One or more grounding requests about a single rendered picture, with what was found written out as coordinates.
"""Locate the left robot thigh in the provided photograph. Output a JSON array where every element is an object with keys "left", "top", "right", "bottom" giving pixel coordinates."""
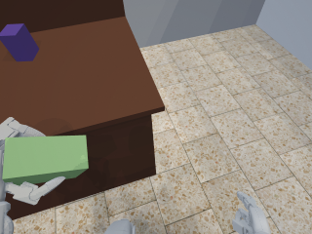
[{"left": 103, "top": 219, "right": 137, "bottom": 234}]

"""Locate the sponge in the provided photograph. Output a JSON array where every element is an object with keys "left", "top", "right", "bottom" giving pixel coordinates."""
[{"left": 2, "top": 135, "right": 89, "bottom": 186}]

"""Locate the table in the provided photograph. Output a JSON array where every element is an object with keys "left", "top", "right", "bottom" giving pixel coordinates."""
[{"left": 0, "top": 0, "right": 165, "bottom": 220}]

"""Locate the robot left hand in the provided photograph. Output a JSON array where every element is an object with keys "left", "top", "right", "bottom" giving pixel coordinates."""
[{"left": 0, "top": 117, "right": 66, "bottom": 206}]

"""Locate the robot right hand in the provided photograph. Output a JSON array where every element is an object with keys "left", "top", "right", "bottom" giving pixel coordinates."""
[{"left": 232, "top": 191, "right": 271, "bottom": 234}]

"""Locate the left robot forearm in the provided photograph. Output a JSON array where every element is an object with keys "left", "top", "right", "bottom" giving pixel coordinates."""
[{"left": 0, "top": 201, "right": 15, "bottom": 234}]

